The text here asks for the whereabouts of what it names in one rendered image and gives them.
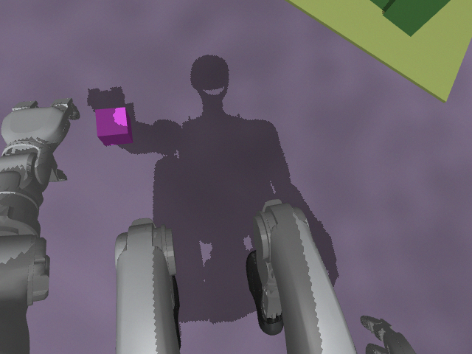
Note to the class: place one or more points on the armchair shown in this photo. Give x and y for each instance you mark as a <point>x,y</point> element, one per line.
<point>410,15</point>

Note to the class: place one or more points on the cube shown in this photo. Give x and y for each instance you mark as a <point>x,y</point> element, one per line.
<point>113,126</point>

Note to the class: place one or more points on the right robot hand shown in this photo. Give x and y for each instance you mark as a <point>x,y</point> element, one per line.
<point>395,343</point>

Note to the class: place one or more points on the left robot hand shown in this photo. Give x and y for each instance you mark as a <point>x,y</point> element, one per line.
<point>47,126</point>

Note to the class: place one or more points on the left robot arm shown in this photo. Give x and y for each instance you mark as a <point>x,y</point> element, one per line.
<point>25,169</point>

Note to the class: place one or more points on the right robot foot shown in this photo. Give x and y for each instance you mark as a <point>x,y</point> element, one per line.
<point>267,325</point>

